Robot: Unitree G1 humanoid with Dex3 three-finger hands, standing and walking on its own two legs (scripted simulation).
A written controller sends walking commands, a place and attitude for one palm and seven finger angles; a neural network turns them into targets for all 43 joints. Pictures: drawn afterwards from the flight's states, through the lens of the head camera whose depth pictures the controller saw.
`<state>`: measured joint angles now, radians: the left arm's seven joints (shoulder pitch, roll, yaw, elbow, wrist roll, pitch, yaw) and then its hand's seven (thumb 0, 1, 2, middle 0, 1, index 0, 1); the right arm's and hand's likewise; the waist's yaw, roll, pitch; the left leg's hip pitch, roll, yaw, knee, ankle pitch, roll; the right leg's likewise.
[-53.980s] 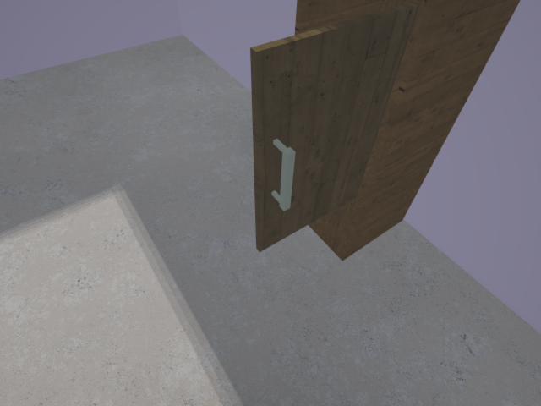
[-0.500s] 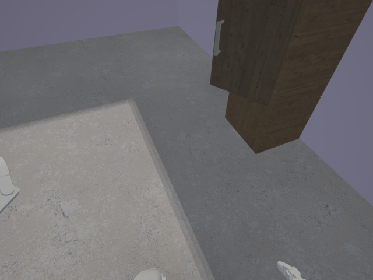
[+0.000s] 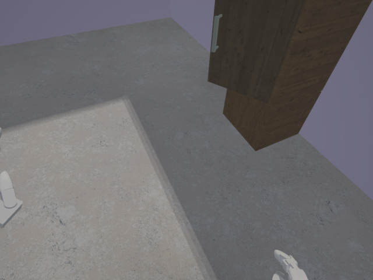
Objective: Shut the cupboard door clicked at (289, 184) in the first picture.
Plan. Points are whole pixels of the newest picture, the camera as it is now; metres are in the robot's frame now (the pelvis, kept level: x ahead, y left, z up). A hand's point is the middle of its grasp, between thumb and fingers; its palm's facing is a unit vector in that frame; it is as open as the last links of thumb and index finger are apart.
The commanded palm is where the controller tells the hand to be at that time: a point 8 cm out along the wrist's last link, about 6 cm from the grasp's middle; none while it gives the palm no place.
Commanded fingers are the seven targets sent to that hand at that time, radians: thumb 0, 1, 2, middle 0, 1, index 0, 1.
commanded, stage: stop stepping back and stand still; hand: left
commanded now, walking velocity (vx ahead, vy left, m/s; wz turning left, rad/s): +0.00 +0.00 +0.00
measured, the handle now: (216, 33) +1.24 -0.10 -0.03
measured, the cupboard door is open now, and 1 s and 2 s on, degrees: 31 31 31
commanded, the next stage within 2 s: let the arm hang, fingers relaxed in 0.22 s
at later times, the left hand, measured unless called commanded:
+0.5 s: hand (74, 275) +0.15 +0.25 -0.07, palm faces +0.03 -0.92 -0.38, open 7.4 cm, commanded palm none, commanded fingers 0.00 0.90 0.90 -0.20 -0.30 -0.20 -0.30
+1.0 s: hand out of the picture -0.09 +0.20 -0.16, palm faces +0.00 -0.98 -0.21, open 7.4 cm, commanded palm none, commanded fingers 0.00 0.90 0.90 -0.20 -0.30 -0.20 -0.30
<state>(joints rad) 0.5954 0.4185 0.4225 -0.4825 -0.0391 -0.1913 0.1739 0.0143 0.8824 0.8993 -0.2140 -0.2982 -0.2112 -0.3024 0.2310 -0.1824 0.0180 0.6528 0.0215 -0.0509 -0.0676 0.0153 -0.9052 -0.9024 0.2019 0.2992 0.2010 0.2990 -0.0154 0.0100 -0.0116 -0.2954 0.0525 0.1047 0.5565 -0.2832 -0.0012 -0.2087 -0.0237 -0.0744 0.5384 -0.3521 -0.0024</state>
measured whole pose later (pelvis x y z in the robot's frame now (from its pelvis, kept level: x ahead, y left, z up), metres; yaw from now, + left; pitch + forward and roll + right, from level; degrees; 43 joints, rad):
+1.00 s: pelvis -0.04 +0.03 +0.01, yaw -1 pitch -1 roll +0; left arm 0.37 0.16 0.00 1.16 0.02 0.02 0.03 0.01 0.91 0.90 -0.20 -0.30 -0.20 -0.30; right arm 0.34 -0.14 0.00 1.13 -0.01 0.03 -0.03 0.01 -0.91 -0.90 0.20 0.30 0.20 0.30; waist -0.01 0.02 0.04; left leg -0.23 0.02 0.13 0.41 -0.16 0.04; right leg -0.16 -0.05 -0.06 0.41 -0.23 0.03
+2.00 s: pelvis -0.02 +0.02 +0.01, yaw -1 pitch -1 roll +0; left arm 0.26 0.16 0.01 1.14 0.02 -0.01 0.03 0.01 0.90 0.90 -0.20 -0.30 -0.20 -0.30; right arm 0.25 -0.17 0.00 1.13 -0.01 0.00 -0.03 0.01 -0.91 -0.90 0.20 0.30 0.20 0.30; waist -0.02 0.01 0.04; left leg -0.19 0.02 0.13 0.38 -0.18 0.03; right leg -0.12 -0.04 -0.06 0.38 -0.25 0.02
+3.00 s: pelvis +0.26 +0.03 -0.01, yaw +14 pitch +0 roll +0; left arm 0.07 0.14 0.06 0.93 0.03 -0.07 -0.01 0.01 0.90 0.90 -0.20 -0.30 -0.20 -0.30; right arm 0.43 -0.13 -0.03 1.15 -0.01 -0.03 -0.02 0.01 -0.91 -0.90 0.20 0.30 0.20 0.30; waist -0.06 0.04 0.11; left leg -0.16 0.00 -0.02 0.94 -0.50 0.05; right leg -0.41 -0.05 -0.12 0.65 -0.23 -0.04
